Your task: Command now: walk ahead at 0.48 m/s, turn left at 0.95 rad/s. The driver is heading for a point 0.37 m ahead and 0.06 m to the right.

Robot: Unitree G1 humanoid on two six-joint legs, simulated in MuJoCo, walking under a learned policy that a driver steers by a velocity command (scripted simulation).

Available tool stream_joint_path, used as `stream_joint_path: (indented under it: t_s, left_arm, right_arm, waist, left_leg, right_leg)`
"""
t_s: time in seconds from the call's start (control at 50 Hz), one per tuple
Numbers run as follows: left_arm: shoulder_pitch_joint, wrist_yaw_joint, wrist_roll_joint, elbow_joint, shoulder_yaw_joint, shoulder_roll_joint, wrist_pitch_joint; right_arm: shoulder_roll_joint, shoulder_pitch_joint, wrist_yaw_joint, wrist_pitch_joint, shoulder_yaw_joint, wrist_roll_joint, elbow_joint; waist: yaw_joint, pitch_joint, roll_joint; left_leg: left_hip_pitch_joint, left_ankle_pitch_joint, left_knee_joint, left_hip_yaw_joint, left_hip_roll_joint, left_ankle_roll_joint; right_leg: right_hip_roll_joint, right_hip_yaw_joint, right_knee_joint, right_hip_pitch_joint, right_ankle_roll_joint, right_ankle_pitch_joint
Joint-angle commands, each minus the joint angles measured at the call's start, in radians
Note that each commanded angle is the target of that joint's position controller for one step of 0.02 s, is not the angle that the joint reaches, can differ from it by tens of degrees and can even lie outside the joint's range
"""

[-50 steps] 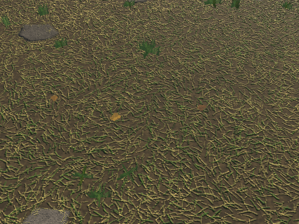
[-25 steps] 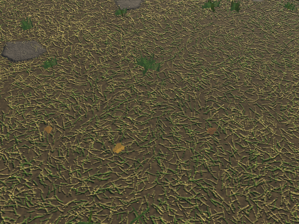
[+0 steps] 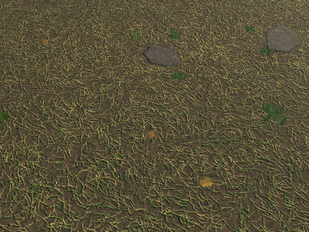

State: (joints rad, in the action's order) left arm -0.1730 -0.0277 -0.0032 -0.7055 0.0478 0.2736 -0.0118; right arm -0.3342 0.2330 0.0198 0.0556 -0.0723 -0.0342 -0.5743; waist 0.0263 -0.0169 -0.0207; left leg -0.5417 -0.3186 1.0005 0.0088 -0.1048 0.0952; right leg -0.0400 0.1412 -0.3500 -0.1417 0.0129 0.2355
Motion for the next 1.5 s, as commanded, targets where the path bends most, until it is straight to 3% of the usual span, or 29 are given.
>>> stream_joint_path:
  t_s: [0.02, 0.14, 0.18, 0.2, 0.22, 0.24, 0.26, 0.28, 0.34, 0.36, 0.44, 0.5, 0.54, 0.58, 0.62, 0.64, 0.66, 0.68, 0.7, 0.74, 0.8, 0.88, 1.02, 1.06, 1.08, 1.1, 1.12, 1.2, 1.5]
  left_arm:
    - [-0.049, 0.010, 0.010, 0.041, 0.081, 0.243, -0.033]
    - [-0.090, 0.040, 0.029, -0.003, 0.092, 0.252, -0.051]
    - [-0.070, 0.053, 0.036, -0.022, 0.078, 0.241, -0.047]
    - [-0.044, 0.055, 0.034, -0.027, 0.067, 0.229, -0.050]
    - [-0.030, 0.056, 0.017, -0.020, 0.042, 0.181, -0.063]
    - [0.010, 0.057, -0.011, 0.050, 0.006, 0.070, -0.081]
    - [0.051, 0.052, 0.045, 0.071, 0.015, 0.132, -0.111]
    - [0.078, 0.057, 0.096, 0.076, 0.029, 0.185, -0.119]
    - [-0.019, 0.066, 0.052, 0.028, 0.027, 0.167, -0.101]
    - [-0.068, 0.074, 0.056, -0.001, 0.026, 0.150, -0.083]
    - [-0.049, 0.069, 0.067, -0.011, 0.017, 0.102, -0.044]
    - [0.045, 0.086, 0.040, 0.031, -0.005, 0.055, -0.061]
    - [0.113, 0.109, 0.022, 0.063, -0.013, 0.023, -0.083]
    - [0.044, 0.126, 0.023, 0.065, 0.000, 0.041, -0.087]
    - [-0.238, 0.107, 0.028, -0.009, 0.048, 0.154, -0.059]
    - [-0.391, 0.081, 0.017, -0.052, 0.061, 0.179, -0.041]
    - [-0.361, 0.051, -0.016, -0.072, 0.052, 0.236, -0.036]
    - [-0.291, 0.044, -0.067, -0.021, 0.036, 0.218, -0.061]
    - [-0.248, 0.053, -0.047, 0.013, 0.041, 0.187, -0.061]
    - [-0.060, 0.062, 0.019, 0.034, 0.024, 0.129, -0.062]
    - [-0.004, 0.065, -0.008, 0.028, 0.016, 0.114, -0.071]
    - [0.004, 0.048, -0.020, -0.017, 0.009, 0.106, -0.070]
    - [0.019, 0.043, -0.011, -0.062, -0.004, 0.091, -0.021]
    - [-0.015, 0.043, -0.009, -0.079, -0.023, 0.041, -0.025]
    - [-0.083, 0.044, -0.027, -0.087, -0.025, 0.031, -0.031]
    - [-0.145, 0.040, -0.019, -0.101, -0.029, 0.005, -0.030]
    - [-0.093, 0.034, -0.019, -0.101, -0.029, 0.029, -0.020]
    - [-0.013, 0.018, -0.014, -0.108, -0.016, 0.071, 0.020]
    - [-0.001, -0.008, 0.001, -0.249, -0.005, 0.070, 0.036]
  right_arm:
    - [-0.071, -0.153, 0.011, -0.036, -0.008, 0.002, 0.133]
    - [-0.033, -0.185, 0.026, -0.044, 0.013, 0.002, 0.138]
    - [-0.024, -0.072, 0.028, -0.056, 0.015, 0.000, 0.081]
    - [-0.060, 0.072, 0.025, -0.064, -0.007, -0.001, 0.022]
    - [-0.152, 0.277, 0.016, -0.066, -0.051, -0.004, -0.046]
    - [-0.298, 0.387, 0.000, -0.078, -0.072, 0.012, -0.061]
    - [-0.259, 0.324, 0.003, -0.110, -0.055, 0.020, 0.000]
    - [-0.172, 0.293, 0.013, -0.127, -0.031, 0.028, -0.003]
    - [-0.060, 0.136, 0.014, -0.136, 0.007, 0.042, -0.023]
    - [-0.034, 0.101, 0.009, -0.145, 0.012, 0.050, -0.023]
    - [-0.018, 0.064, -0.011, -0.180, 0.008, 0.064, -0.060]
    - [-0.032, 0.113, -0.038, -0.186, 0.008, 0.050, -0.108]
    - [-0.069, 0.186, -0.066, -0.172, 0.003, 0.050, -0.145]
    - [-0.146, 0.215, -0.098, -0.155, -0.012, 0.034, -0.170]
    - [-0.187, 0.134, -0.100, -0.137, -0.026, 0.043, -0.160]
    - [-0.176, 0.036, -0.088, -0.135, -0.026, 0.024, -0.139]
    - [0.016, 0.114, -0.057, -0.147, 0.021, 0.054, -0.106]
    - [0.054, 0.339, -0.031, -0.164, 0.052, 0.010, -0.140]
    - [-0.063, 0.233, -0.021, -0.169, 0.033, -0.004, -0.144]
    - [-0.074, 0.120, -0.033, -0.154, 0.019, 0.005, -0.108]
    - [-0.066, 0.159, -0.052, -0.102, 0.014, 0.025, -0.117]
    - [-0.005, 0.118, -0.071, -0.087, 0.036, 0.045, -0.109]
    - [-0.027, -0.015, -0.066, -0.079, 0.026, 0.036, -0.102]
    - [-0.051, -0.009, -0.063, -0.090, 0.020, 0.061, -0.101]
    - [-0.114, -0.024, -0.067, -0.089, 0.009, 0.064, -0.085]
    - [-0.092, -0.055, -0.064, -0.083, 0.013, 0.066, -0.097]
    - [-0.029, -0.073, -0.053, -0.083, 0.024, 0.059, -0.098]
    - [-0.028, -0.046, -0.039, -0.100, 0.025, 0.053, -0.118]
    - [-0.010, -0.058, -0.037, -0.089, 0.021, 0.041, -0.214]
  waist:
    - [0.072, -0.005, 0.136]
    - [0.052, -0.055, 0.126]
    - [-0.032, -0.058, 0.098]
    - [-0.128, -0.012, 0.063]
    - [-0.244, 0.080, -0.041]
    - [-0.241, 0.131, -0.381]
    - [-0.243, 0.208, -0.263]
    - [-0.237, 0.120, -0.118]
    - [-0.087, -0.027, -0.119]
    - [-0.052, -0.039, -0.119]
    - [-0.015, -0.111, -0.020]
    - [-0.028, -0.181, -0.014]
    - [-0.040, -0.165, 0.005]
    - [0.014, -0.055, -0.083]
    - [0.164, 0.084, -0.138]
    - [0.266, 0.098, -0.086]
    - [0.126, 0.139, 0.315]
    - [0.023, 0.420, 0.226]
    - [0.091, 0.425, 0.046]
    - [-0.017, 0.116, -0.118]
    - [-0.075, 0.038, -0.027]
    - [-0.068, 0.126, 0.051]
    - [-0.024, 0.111, 0.111]
    - [-0.032, 0.098, 0.072]
    - [0.021, 0.102, -0.044]
    - [0.066, 0.126, -0.169]
    - [0.040, 0.106, -0.144]
    - [-0.005, 0.053, -0.058]
    - [-0.015, 0.057, 0.015]
  left_leg:
    - [-0.217, -0.004, -0.085, -0.019, -0.030, -0.039]
    - [-0.078, -0.082, -0.230, -0.056, -0.029, -0.119]
    - [0.178, -0.074, -0.353, -0.115, 0.039, -0.159]
    - [0.442, -0.009, -0.415, -0.169, 0.109, -0.183]
    - [0.752, 0.019, -0.413, -0.124, 0.137, -0.204]
    - [0.946, -0.171, -0.570, 0.367, -0.144, -0.290]
    - [0.917, -0.318, -0.713, 0.692, -0.280, -0.364]
    - [0.877, -0.289, -0.729, 0.581, -0.301, -0.346]
    - [0.608, -0.034, -0.741, 0.242, -0.196, -0.263]
    - [0.538, 0.077, -0.769, 0.157, -0.171, -0.230]
    - [0.454, 0.409, -0.875, -0.121, -0.060, -0.132]
    - [0.423, 0.692, -0.904, -0.241, -0.050, -0.081]
    - [0.431, 1.051, -0.829, -0.247, -0.053, -0.055]
    - [0.512, 1.361, -0.677, -0.231, -0.092, -0.055]
    - [0.548, 1.430, -0.376, -0.190, -0.102, -0.062]
    - [0.495, 1.206, -0.091, -0.204, -0.044, -0.054]
    - [0.154, -0.280, 0.392, -0.144, 0.139, -0.044]
    - [0.009, -0.401, 0.629, 0.147, 0.184, -0.057]
    - [0.037, -0.317, 0.594, 0.183, 0.165, -0.077]
    - [-0.014, -0.200, 0.404, 0.107, 0.087, -0.085]
    - [0.140, -0.109, 0.259, 0.093, 0.028, -0.045]
    - [0.185, 0.011, -0.040, 0.063, 0.006, -0.005]
    - [0.283, 0.192, -0.418, 0.037, 0.047, -0.026]
    - [0.386, 0.368, -0.570, 0.082, 0.012, -0.071]
    - [0.421, 0.536, -0.563, 0.177, -0.089, -0.120]
    - [0.374, 0.411, -0.573, 0.209, -0.121, -0.192]
    - [0.293, 0.224, -0.597, 0.198, -0.077, -0.183]
    - [0.290, 0.224, -0.554, 0.101, 0.023, -0.113]
    - [0.370, 0.403, -0.529, 0.070, 0.053, -0.144]
  right_leg:
    - [-0.310, -0.257, 0.229, 0.209, 0.165, 0.281]
    - [-0.320, -0.096, 0.216, 0.165, 0.133, 0.220]
    - [-0.293, -0.024, 0.157, 0.009, 0.135, 0.159]
    - [-0.254, 0.041, -0.009, -0.129, 0.126, -0.044]
    - [-0.182, 0.110, -0.344, -0.300, 0.094, -0.246]
    - [-0.066, 0.070, -0.817, -0.674, 0.020, 0.312]
    - [0.025, -0.194, -1.021, -0.830, 0.027, 0.333]
    - [0.002, -0.269, -1.044, -0.913, 0.045, 0.224]
    - [-0.100, -0.270, -0.933, -0.808, 0.037, -0.047]
    - [-0.109, -0.273, -0.929, -0.747, 0.029, -0.110]
    - [-0.034, -0.230, -0.826, -0.701, 0.021, -0.287]
    - [0.006, -0.117, -0.560, -0.613, 0.039, -0.391]
    - [0.096, 0.006, -0.387, -0.461, 0.063, -0.407]
    - [0.168, 0.032, -0.309, -0.272, 0.076, -0.416]
    - [0.171, -0.052, -0.288, -0.011, 0.118, -0.388]
    - [0.098, -0.149, -0.105, 0.125, 0.158, -0.537]
    - [-0.067, -0.316, -0.274, 0.419, 0.205, -1.034]
    - [-0.282, -0.687, -0.310, 0.592, 0.420, -1.148]
    - [-0.277, -0.691, -0.160, 0.453, 0.440, -0.974]
    - [-0.213, -0.606, 0.008, 0.100, 0.366, -0.517]
    - [-0.155, -0.468, 0.103, -0.207, 0.332, -0.538]
    - [-0.091, -0.275, 0.057, -0.205, 0.286, -0.778]
    - [-0.084, -0.297, 0.001, -0.171, 0.205, -0.240]
    - [-0.032, -0.299, -0.077, -0.197, 0.112, -0.118]
    - [0.042, -0.252, -0.162, -0.226, 0.063, 0.023]
    - [0.080, -0.194, -0.166, -0.198, 0.028, 0.120]
    - [0.060, -0.191, -0.142, -0.125, 0.008, 0.062]
    - [0.038, -0.230, -0.124, -0.122, 0.020, -0.058]
    - [0.020, -0.236, -0.114, -0.049, -0.008, -0.179]
